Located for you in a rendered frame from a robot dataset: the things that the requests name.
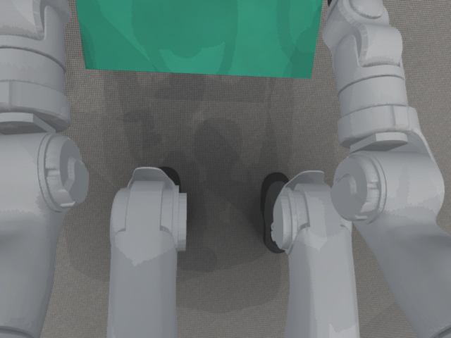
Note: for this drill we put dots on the robot left forearm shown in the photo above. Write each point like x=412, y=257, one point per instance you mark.
x=32, y=66

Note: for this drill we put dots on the right robot shin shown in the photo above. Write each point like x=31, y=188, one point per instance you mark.
x=310, y=176

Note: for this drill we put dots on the robot left thigh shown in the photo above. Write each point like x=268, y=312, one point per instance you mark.
x=142, y=288

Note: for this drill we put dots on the left robot upper arm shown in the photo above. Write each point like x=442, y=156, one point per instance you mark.
x=42, y=177

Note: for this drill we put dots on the right robot upper arm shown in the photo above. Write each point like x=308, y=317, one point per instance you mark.
x=393, y=198

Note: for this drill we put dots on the robot right forearm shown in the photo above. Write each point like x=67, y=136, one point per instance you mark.
x=370, y=81

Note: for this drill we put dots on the carton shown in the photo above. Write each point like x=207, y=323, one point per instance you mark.
x=263, y=38

